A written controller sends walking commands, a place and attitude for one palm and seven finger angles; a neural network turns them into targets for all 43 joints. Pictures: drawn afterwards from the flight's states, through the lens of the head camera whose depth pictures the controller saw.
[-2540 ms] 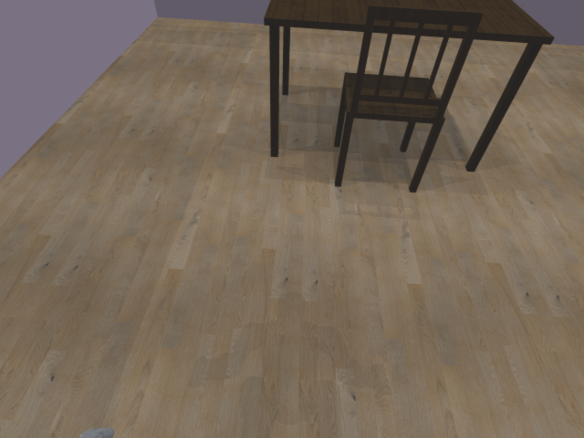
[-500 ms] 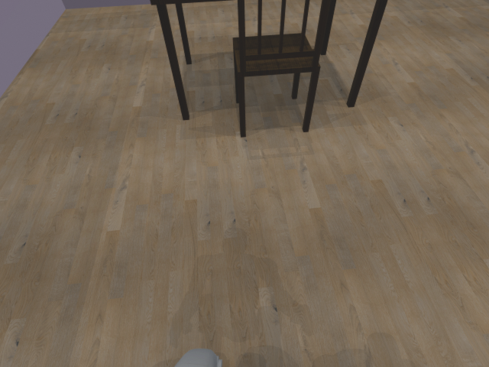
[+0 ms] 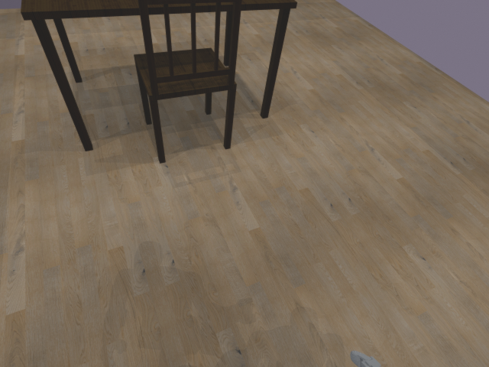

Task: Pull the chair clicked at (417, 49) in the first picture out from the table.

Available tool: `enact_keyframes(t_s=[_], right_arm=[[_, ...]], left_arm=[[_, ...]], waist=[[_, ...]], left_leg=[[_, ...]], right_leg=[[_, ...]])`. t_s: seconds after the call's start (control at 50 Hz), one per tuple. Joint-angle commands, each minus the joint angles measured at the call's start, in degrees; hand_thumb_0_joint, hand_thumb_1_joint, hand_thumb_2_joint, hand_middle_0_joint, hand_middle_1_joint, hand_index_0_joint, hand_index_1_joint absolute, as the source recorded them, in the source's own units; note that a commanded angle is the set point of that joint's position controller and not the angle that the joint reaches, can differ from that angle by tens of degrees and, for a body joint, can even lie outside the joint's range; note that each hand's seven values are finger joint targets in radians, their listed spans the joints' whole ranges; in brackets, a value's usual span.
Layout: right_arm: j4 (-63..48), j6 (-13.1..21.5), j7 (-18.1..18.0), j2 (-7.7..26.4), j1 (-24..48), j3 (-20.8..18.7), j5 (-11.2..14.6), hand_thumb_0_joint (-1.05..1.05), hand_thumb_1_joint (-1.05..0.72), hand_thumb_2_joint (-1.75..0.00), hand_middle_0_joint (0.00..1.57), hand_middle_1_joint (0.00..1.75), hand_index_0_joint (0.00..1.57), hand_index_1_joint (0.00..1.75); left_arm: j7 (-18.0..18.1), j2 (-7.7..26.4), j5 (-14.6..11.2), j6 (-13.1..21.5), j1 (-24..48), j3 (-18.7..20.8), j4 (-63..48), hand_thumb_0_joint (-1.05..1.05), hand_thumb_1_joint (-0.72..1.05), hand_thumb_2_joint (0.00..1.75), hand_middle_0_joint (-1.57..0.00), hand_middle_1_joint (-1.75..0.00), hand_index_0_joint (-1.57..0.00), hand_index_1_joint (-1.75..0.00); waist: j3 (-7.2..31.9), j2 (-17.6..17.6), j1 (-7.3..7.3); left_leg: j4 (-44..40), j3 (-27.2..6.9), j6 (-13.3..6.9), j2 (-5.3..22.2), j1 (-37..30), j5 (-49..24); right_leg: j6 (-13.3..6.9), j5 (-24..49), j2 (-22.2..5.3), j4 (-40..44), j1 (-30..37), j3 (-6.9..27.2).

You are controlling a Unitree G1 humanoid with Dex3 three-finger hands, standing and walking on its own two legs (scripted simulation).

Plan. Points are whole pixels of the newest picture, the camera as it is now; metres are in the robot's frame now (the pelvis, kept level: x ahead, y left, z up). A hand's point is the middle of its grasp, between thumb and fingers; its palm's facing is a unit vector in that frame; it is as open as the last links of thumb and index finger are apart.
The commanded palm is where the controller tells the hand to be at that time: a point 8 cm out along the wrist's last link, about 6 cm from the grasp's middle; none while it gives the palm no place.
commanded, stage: walk to a spot facing it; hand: left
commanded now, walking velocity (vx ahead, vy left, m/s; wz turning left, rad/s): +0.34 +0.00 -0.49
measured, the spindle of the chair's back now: (193, 40) +1.29 +0.33 -0.10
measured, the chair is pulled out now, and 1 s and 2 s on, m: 0.00 0.00 0.00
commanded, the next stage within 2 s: turn to face it in 1.54 s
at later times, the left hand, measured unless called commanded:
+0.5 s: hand (210, 255) +0.38 +0.10 -0.18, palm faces -0.30 -0.95 -0.12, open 7.4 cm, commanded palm none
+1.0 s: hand (188, 226) +0.46 +0.17 -0.19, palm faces -0.32 -0.94 -0.15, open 7.4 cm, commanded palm none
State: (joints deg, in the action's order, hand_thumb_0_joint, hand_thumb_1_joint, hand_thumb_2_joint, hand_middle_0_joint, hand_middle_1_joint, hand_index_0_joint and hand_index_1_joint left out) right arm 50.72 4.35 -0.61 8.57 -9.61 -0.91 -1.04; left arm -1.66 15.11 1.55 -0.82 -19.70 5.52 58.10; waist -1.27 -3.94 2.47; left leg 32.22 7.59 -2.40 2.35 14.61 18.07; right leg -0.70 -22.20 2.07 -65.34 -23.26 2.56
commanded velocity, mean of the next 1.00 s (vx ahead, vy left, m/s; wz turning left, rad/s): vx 0.36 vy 0.00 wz -0.34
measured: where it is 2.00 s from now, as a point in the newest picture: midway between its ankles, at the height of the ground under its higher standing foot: (292, 254)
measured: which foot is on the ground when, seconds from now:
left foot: down 0.00-0.44, up 0.46-0.88, down 0.90-1.00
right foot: up 0.00-0.42, down 0.44-0.92, up 0.94-1.00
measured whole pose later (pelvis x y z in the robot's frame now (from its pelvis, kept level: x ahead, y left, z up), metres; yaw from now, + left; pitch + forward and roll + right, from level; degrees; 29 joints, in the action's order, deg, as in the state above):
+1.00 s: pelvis +0.44 -0.01 -0.01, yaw -25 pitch -2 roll +0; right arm 53.8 4.7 -0.2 9.2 -7.5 -1.8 -1.7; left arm -0.8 10.6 0.8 0.4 -22.5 3.4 63.8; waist -3.0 -2.9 2.3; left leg 35.1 11.7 -1.7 4.8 17.6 15.6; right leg -1.9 -24.9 0.0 -65.4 -18.4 -0.7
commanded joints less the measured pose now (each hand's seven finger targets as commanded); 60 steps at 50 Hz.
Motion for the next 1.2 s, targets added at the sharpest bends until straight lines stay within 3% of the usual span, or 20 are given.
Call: enact_keyframes(t_s=[0.0, 0.12, 0.24, 0.34, 0.38, 0.4, 0.42, 0.44, 0.46, 0.5, 0.54, 0.66, 0.78, 0.84, 0.86, 0.88, 0.9, 0.96, 1.02, 1.18], right_arm=[[1.9, 1.1, -1.3, 7.7, -9.2, -1.8, 0.1, 0.00, -0.90, -0.90, 0.20, 0.30, 0.20, 0.30], [5.8, 1.7, -1.7, 7.0, -15.5, -1.6, 0.1, 0.00, -0.90, -0.90, 0.20, 0.30, 0.20, 0.30], [10.1, 1.1, -1.9, 6.9, -23.3, -1.0, -0.4, 0.00, -0.90, -0.90, 0.20, 0.30, 0.20, 0.30], [11.1, 0.1, -1.8, 9.5, -23.9, -1.6, -0.1, 0.00, -0.90, -0.90, 0.20, 0.30, 0.20, 0.30], [9.9, 0.0, -1.4, 10.2, -19.9, -1.7, 0.4, 0.00, -0.90, -0.90, 0.20, 0.30, 0.20, 0.30], [8.5, 0.0, -0.8, 7.0, -20.0, -1.2, 1.5, 0.00, -0.90, -0.90, 0.20, 0.30, 0.20, 0.30], [6.4, 0.7, -1.2, 5.2, -17.8, -1.4, 1.5, 0.00, -0.90, -0.90, 0.20, 0.30, 0.20, 0.30], [5.3, 0.6, -1.1, 7.6, -14.4, -2.2, 0.8, 0.00, -0.90, -0.90, 0.20, 0.30, 0.20, 0.30], [5.6, 0.0, -1.0, 6.0, -14.6, -2.4, 0.6, 0.00, -0.90, -0.90, 0.20, 0.30, 0.20, 0.30], [7.1, -2.0, -0.6, 4.3, -15.0, -2.2, -0.2, 0.00, -0.90, -0.90, 0.20, 0.30, 0.20, 0.30], [8.1, -2.8, -0.3, 2.6, -18.0, -2.3, -0.5, 0.00, -0.90, -0.90, 0.20, 0.30, 0.20, 0.30], [4.7, -2.3, 1.3, 2.5, -7.5, -2.3, -0.7, 0.00, -0.90, -0.90, 0.20, 0.30, 0.20, 0.30], [0.8, -1.1, 2.2, 4.3, 3.3, -1.9, -0.5, 0.00, -0.90, -0.90, 0.20, 0.30, 0.20, 0.30], [3.2, -0.5, 1.2, 7.1, -4.6, -2.7, -0.6, 0.00, -0.90, -0.90, 0.20, 0.30, 0.20, 0.30], [5.6, -0.2, 0.4, 10.6, -12.8, -3.5, -1.0, 0.00, -0.90, -0.90, 0.20, 0.30, 0.20, 0.30], [7.0, 0.0, 0.0, 17.8, -20.1, -5.2, -1.9, 0.00, -0.90, -0.90, 0.20, 0.30, 0.20, 0.30], [7.3, -0.6, -0.2, 17.7, -21.3, -4.8, -1.1, 0.00, -0.90, -0.90, 0.20, 0.30, 0.20, 0.30], [4.8, -0.3, -0.4, 9.3, -9.6, -2.7, -0.7, 0.00, -0.90, -0.90, 0.20, 0.30, 0.20, 0.30], [4.5, 0.3, -0.6, 7.2, -6.7, -2.4, -0.4, 0.00, -0.90, -0.90, 0.20, 0.30, 0.20, 0.30], [6.7, 0.5, -0.4, 8.1, -12.6, -3.6, -0.5, 0.00, -0.90, -0.90, 0.20, 0.30, 0.20, 0.30]], left_arm=[[-0.9, -0.3, 0.5, 0.7, 1.5, -0.1, -5.6, 0.00, 0.90, 0.90, -0.20, -0.30, -0.20, -0.30], [-1.0, -2.1, 0.6, -0.6, 8.6, -0.8, -7.7, 0.00, 0.90, 0.90, -0.20, -0.30, -0.20, -0.30], [-1.2, -2.9, 0.3, 0.3, 20.2, -2.4, -9.4, 0.00, 0.90, 0.90, -0.20, -0.30, -0.20, -0.30], [-0.2, -0.7, 0.3, 1.2, 14.5, -2.1, -7.5, 0.00, 0.90, 0.90, -0.20, -0.30, -0.20, -0.30], [0.3, 3.0, 0.5, 2.3, 1.9, -0.8, -3.8, 0.00, 0.90, 0.90, -0.20, -0.30, -0.20, -0.30], [0.8, 8.0, 0.4, 2.8, -4.2, 0.2, -2.3, 0.00, 0.90, 0.90, -0.20, -0.30, -0.20, -0.30], [1.2, 10.7, -1.1, 3.0, -8.3, 0.6, -1.0, 0.00, 0.90, 0.90, -0.20, -0.30, -0.20, -0.30], [1.9, 10.4, -1.6, 2.9, -5.5, 0.8, -2.2, 0.00, 0.90, 0.90, -0.20, -0.30, -0.20, -0.30], [2.0, 8.1, -1.5, 2.9, -0.7, 0.4, -2.9, 0.00, 0.90, 0.90, -0.20, -0.30, -0.20, -0.30], [2.4, 3.3, -1.2, 3.8, 5.0, -1.0, -3.4, 0.00, 0.90, 0.90, -0.20, -0.30, -0.20, -0.30], [2.6, 2.4, -0.4, 4.7, 6.0, -1.2, -2.5, 0.00, 0.90, 0.90, -0.20, -0.30, -0.20, -0.30], [2.0, 1.5, -0.3, 5.5, 1.4, -1.2, -0.9, 0.00, 0.90, 0.90, -0.20, -0.30, -0.20, -0.30], [2.3, 3.8, -0.4, 5.0, -3.3, -1.2, 0.6, 0.00, 0.90, 0.90, -0.20, -0.30, -0.20, -0.30], [2.3, 4.5, -0.8, 4.8, -1.8, -1.0, 0.8, 0.00, 0.90, 0.90, -0.20, -0.30, -0.20, -0.30], [2.1, 3.1, -1.1, 4.8, -1.6, -1.1, 0.2, 0.00, 0.90, 0.90, -0.20, -0.30, -0.20, -0.30], [1.5, -0.2, -1.7, 4.7, -4.2, -1.2, -0.7, 0.00, 0.90, 0.90, -0.20, -0.30, -0.20, -0.30], [1.6, 0.9, -1.1, 5.1, -2.2, -1.4, -1.7, 0.00, 0.90, 0.90, -0.20, -0.30, -0.20, -0.30], [0.6, -0.4, -0.1, 3.4, 3.2, -0.9, -1.6, 0.00, 0.90, 0.90, -0.20, -0.30, -0.20, -0.30], [0.3, -3.4, 0.3, 1.1, -1.1, -1.0, -0.7, 0.00, 0.90, 0.90, -0.20, -0.30, -0.20, -0.30], [-0.7, -4.5, 0.4, 0.6, 10.3, -0.7, -5.7, 0.00, 0.90, 0.90, -0.20, -0.30, -0.20, -0.30]], waist=[[-3.1, 11.9, -1.24], [-5.0, 9.9, -1.92], [-6.6, 10.4, -5.63], [-1.3, 13.5, -2.06], [4.2, 14.2, 4.51], [9.5, 4.3, 6.48], [13.8, -1.6, 5.74], [10.3, 2.3, 5.49], [5.9, 2.7, 1.77], [-1.9, 6.3, -2.87], [-2.0, 5.6, -5.75], [-2.9, -3.3, -3.22], [-3.2, -3.1, -0.13], [0.0, -0.2, -5.21], [5.0, 4.4, -8.55], [12.0, 19.5, -9.93], [11.6, 19.4, -10.00], [-3.6, 9.6, -5.37], [-4.5, 12.1, -1.59], [-6.6, 11.1, -3.83]], left_leg=[[-19.1, -8.2, 1.4, 14.8, -7.2, -19.6], [-18.6, -1.3, 1.7, 14.1, -12.8, -32.8], [-17.1, 3.3, 0.9, 13.6, -20.5, -49.0], [-2.6, 7.2, 0.7, 15.0, -21.4, -75.5], [15.8, 8.0, 1.5, 14.9, -10.0, -62.2], [34.6, 7.9, 2.9, 9.8, 7.7, -23.0], [51.4, 3.6, 4.5, 1.6, 21.3, 15.1], [52.6, -5.5, 3.2, 3.6, 23.2, 10.5], [51.6, -7.0, 3.6, 5.9, 23.6, 5.3], [44.1, -7.0, 4.1, 8.7, 18.1, 1.2], [38.2, -5.9, 4.8, 8.6, 14.9, 0.2], [21.8, -3.7, 5.8, 7.9, 19.1, -6.9], [6.8, -0.9, 4.2, 3.8, 14.3, -5.6], [-2.4, 1.2, 2.9, 0.5, -2.5, -7.5], [-5.4, -4.0, 1.0, 5.2, -17.2, -9.0], [-9.3, -24.4, -5.1, 22.5, -30.1, -10.5], [-16.2, -31.9, -8.1, 28.3, -28.0, -5.8], [-20.8, -19.1, -5.2, 22.8, -7.1, 2.1], [-22.2, -5.8, -2.9, 17.9, -0.1, -0.7], [-22.3, 3.7, -4.2, 17.2, -8.5, -12.2]], right_leg=[[1.3, 9.2, -5.7, -7.8, -14.1, -0.5], [1.7, 15.1, -6.0, -3.3, -21.4, -3.3], [-0.5, 14.1, -3.8, 16.5, -17.2, -10.7], [-5.2, 7.1, 2.3, 26.1, -0.5, -15.3], [-7.5, 10.4, 0.1, 33.9, 20.5, -12.3], [-13.3, 13.9, -14.2, 37.7, 37.0, 5.8], [-19.9, 31.1, -26.6, 42.3, 43.7, 27.0], [-13.2, 29.9, -26.2, 45.9, 36.0, 24.2], [-10.4, 24.8, -24.1, 47.6, 29.3, 21.4], [-10.0, 20.1, -19.2, 51.7, 11.9, 11.7], [-11.3, 19.2, -16.1, 52.7, 6.5, 6.7], [-10.5, 20.8, -11.9, 51.8, 10.0, 4.1], [-8.7, 29.2, -13.0, 47.8, 17.7, 6.2], [-6.6, 37.9, -10.7, 36.1, 14.6, 4.2], [-4.5, 33.9, -8.1, 24.1, 7.0, 2.6], [-1.6, 6.7, -0.9, 5.0, -6.1, -4.7], [-1.6, -9.6, -0.5, -6.5, -11.1, -2.2], [-0.7, 0.9, -7.9, -10.0, -13.2, -0.7], [0.5, 6.3, -9.0, -5.4, -9.6, -2.5], [2.4, 13.9, -10.3, 16.4, -13.8, -7.5]])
